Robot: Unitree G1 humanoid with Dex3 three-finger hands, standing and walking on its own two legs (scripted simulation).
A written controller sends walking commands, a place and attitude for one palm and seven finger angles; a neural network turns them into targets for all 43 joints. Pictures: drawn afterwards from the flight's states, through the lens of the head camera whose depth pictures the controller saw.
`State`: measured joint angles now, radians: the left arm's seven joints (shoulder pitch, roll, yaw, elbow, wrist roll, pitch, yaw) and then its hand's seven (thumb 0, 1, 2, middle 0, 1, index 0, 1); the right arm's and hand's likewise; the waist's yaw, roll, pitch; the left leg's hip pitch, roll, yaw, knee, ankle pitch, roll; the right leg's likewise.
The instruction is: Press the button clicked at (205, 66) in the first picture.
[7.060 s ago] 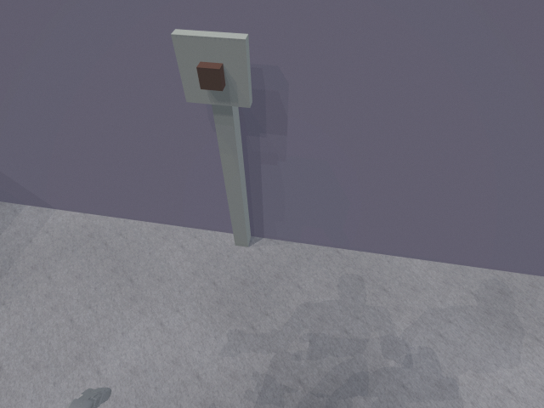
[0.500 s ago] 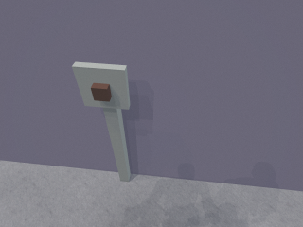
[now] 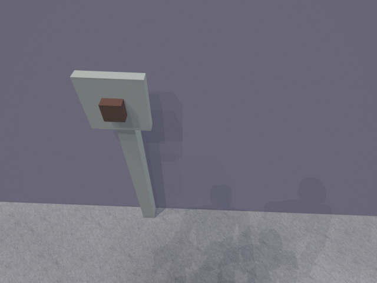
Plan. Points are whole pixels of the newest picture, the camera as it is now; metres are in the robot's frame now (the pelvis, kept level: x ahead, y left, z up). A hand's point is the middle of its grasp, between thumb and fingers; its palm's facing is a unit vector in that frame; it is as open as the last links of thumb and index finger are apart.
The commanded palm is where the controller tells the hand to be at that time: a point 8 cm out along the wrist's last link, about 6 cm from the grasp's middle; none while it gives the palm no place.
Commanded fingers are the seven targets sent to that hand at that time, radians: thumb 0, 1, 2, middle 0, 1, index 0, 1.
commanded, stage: come to a stop and stand still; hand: left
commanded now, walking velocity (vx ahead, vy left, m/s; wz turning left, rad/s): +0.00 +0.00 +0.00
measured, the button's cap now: (113, 109) +0.52 +0.23 +0.06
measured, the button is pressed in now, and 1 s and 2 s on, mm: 0 0 0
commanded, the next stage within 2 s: look again from close up in 0.60 s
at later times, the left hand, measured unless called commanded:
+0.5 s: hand out of the picture -0.07 +0.16 -0.17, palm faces +0.04 -0.97 -0.22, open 7.3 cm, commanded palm none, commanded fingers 0.00 0.90 0.90 -0.20 -0.30 -0.20 -0.30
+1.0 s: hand out of the picture +0.01 +0.18 -0.17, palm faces +0.03 -0.98 -0.22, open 7.3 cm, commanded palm none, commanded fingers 0.00 0.90 0.90 -0.20 -0.30 -0.20 -0.30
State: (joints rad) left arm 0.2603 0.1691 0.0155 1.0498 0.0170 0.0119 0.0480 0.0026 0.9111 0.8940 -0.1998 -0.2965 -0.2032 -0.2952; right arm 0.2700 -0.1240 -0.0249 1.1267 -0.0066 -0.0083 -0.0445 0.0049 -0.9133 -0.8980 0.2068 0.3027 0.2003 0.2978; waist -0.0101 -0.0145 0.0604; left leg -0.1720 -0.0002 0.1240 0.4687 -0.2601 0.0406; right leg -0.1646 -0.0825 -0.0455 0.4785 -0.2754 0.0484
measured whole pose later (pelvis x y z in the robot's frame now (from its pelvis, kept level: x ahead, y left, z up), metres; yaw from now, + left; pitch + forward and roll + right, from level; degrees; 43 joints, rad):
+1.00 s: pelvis -0.03 +0.00 +0.00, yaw +2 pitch -1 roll +0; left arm 0.26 0.17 -0.01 1.02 0.02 -0.01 0.03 0.00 0.91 0.89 -0.20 -0.30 -0.20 -0.30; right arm 0.33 -0.16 0.02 1.04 -0.03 0.01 -0.01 0.01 -0.93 -0.90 0.20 0.30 0.20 0.30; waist -0.01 0.02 0.00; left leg -0.28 -0.01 0.09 0.53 -0.23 0.05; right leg -0.26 -0.07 -0.04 0.53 -0.25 0.02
